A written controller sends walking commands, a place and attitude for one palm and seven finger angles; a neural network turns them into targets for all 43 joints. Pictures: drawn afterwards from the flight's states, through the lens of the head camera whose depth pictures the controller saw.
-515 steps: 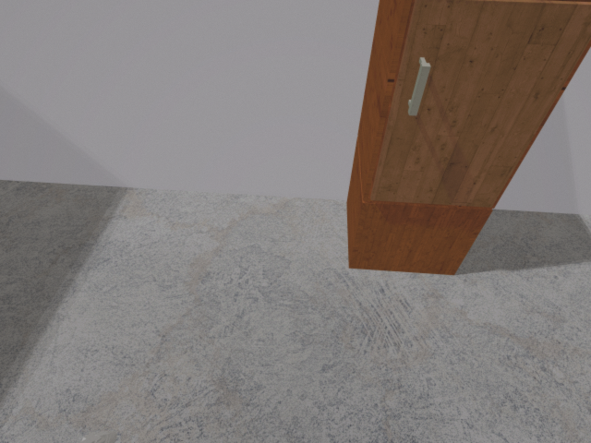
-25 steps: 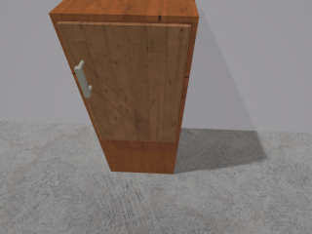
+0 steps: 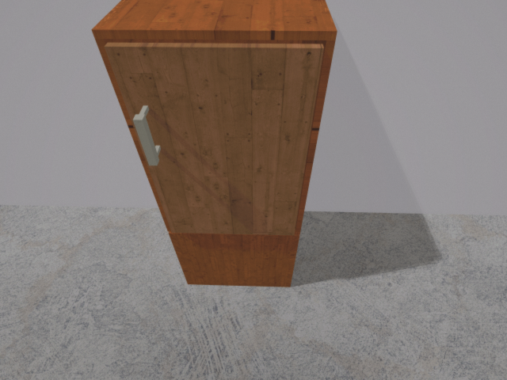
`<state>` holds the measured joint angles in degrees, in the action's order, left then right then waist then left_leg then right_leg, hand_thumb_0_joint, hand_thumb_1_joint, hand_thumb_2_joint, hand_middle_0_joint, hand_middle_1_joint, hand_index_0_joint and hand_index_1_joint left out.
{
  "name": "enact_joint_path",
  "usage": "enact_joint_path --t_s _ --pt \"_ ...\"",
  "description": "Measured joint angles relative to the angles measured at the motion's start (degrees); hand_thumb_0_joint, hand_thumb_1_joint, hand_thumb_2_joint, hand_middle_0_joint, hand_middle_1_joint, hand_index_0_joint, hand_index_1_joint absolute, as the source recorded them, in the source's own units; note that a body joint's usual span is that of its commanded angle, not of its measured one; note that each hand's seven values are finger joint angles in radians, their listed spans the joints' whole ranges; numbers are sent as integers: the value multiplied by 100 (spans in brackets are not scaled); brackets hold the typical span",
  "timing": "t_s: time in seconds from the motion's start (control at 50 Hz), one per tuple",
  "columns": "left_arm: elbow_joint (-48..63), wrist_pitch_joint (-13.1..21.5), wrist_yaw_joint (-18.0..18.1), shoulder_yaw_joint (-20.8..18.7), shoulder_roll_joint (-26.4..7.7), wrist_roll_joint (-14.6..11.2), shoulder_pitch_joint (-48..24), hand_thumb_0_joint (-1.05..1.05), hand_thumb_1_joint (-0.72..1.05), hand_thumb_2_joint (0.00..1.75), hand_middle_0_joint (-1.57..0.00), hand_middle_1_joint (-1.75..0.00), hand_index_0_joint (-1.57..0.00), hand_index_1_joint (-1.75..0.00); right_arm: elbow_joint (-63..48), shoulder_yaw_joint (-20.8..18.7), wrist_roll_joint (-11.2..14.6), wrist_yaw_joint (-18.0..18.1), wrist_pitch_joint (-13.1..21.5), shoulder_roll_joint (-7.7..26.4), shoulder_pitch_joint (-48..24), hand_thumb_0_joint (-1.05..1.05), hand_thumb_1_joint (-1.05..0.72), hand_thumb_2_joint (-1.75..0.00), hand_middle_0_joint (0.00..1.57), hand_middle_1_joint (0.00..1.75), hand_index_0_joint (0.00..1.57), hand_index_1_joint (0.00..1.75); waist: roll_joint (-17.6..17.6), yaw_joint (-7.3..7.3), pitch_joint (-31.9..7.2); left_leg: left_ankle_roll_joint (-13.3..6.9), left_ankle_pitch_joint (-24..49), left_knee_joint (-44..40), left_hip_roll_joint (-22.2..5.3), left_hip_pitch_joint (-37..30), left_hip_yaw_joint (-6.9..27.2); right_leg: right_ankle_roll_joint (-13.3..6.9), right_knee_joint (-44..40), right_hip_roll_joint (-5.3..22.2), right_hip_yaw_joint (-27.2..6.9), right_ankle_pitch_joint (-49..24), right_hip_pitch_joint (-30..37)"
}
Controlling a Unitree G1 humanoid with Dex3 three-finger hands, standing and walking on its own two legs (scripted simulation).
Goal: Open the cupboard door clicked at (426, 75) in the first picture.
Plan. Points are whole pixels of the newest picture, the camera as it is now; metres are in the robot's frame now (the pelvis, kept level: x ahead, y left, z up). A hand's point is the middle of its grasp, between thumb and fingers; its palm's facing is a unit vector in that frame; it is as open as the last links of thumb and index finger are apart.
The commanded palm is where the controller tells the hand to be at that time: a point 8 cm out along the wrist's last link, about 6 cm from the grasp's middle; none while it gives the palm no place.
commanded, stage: shuffle to correct the standing spot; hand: left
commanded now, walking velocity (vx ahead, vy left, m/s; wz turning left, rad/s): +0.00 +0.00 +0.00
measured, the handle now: (149, 136) +0.57 +0.27 +0.06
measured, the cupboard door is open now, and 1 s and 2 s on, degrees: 0 0 0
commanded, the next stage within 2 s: come to a stop and stand still in 0.24 s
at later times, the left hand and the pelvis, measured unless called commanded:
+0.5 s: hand out of the picture +0.04 +0.20 -0.19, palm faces +0.05 -0.98 -0.21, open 7.4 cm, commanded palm none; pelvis +0.04 +0.02 -0.01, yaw -1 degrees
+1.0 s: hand out of the picture +0.07 +0.18 -0.17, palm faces -0.01 -0.97 -0.23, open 7.3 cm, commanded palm none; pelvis +0.01 +0.00 -0.01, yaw -1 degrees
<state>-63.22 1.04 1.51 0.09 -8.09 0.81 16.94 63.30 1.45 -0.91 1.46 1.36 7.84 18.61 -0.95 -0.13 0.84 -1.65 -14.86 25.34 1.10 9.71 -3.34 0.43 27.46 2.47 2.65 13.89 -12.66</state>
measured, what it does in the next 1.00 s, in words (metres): stands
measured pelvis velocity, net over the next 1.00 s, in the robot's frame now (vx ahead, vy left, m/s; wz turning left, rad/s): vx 0.01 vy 0.00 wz -0.02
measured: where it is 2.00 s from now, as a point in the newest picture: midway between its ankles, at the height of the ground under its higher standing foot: outside the picture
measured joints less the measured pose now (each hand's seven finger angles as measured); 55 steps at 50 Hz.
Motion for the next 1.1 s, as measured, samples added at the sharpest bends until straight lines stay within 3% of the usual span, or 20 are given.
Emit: enact_joint_path --t_s 0.26,0.36,0.46,0.56,0.74,0.86,1.1 --pt "12 -23 -51 -87 127 55 166 0 91 90 -20 -30 -21 -30 -34 -82 -28 -38 -125 125 -75 1 -91 -90 20 30 20 30 17 -77 62 6 -403 496 -49 108 13 -20 357 -29 11 343 -42" --pt "77 -81 -48 -207 50 75 243 0 91 90 -21 -30 -21 -30 -130 -126 -39 -42 -109 146 -49 1 -91 -90 20 30 20 30 151 -113 67 -79 -590 627 56 106 -30 45 593 80 -41 565 -96" --pt "76 -164 17 -209 -68 57 105 0 91 90 -20 -30 -20 -30 -202 -103 -30 58 14 96 -41 1 -91 -90 20 30 20 30 205 -125 165 -186 -661 521 159 -97 -142 -126 986 130 -38 861 -209" --pt "133 -71 68 -171 -62 -9 -159 0 91 90 -20 -30 -20 -30 -134 -105 14 141 -45 41 -167 1 -91 -90 20 30 20 30 35 -76 207 -127 -597 288 141 -285 -123 31 537 74 12 545 16" --pt "435 -105 98 -163 -84 4 -578 0 91 90 -20 -30 -20 -30 -143 -210 2 148 -72 123 -440 2 -93 -90 20 30 20 30 55 -1 238 -76 -391 43 130 -264 -179 -12 429 47 -43 432 -87" --pt "574 -6 138 -38 -106 -17 -547 0 91 90 -20 -30 -20 -30 -570 -244 22 25 -96 260 -415 2 -92 -90 20 30 20 30 4 116 130 -20 -558 552 -20 62 -88 -92 601 -70 63 396 -243" --pt "451 -89 -46 70 -170 -6 -232 0 91 90 -20 -30 -21 -30 -547 -102 -25 -54 -133 301 -322 1 -92 -90 20 30 20 30 -43 53 -39 48 -109 152 -91 -60 -109 -185 137 -164 57 -46 -102"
